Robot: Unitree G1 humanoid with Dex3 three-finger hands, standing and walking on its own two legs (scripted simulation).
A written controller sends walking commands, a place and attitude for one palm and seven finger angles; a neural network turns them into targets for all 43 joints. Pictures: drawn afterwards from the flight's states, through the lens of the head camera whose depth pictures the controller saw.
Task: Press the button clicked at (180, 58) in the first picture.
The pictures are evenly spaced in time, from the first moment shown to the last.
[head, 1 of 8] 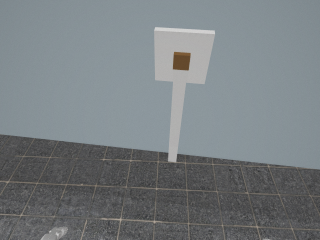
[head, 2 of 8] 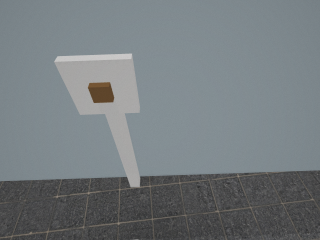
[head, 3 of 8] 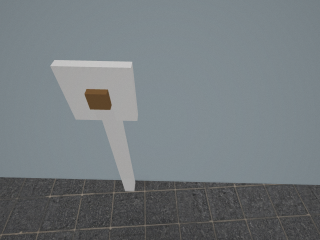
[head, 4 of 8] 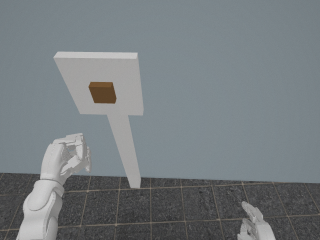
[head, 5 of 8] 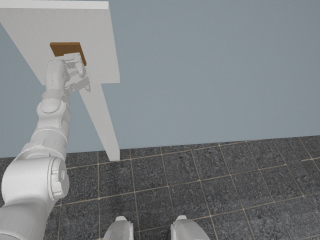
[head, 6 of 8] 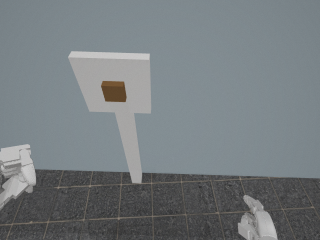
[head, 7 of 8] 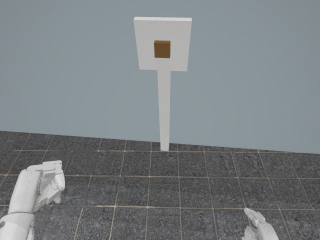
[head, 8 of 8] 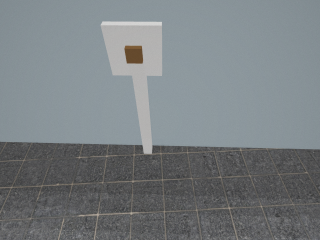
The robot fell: no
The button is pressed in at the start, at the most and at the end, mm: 0 13 0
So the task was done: yes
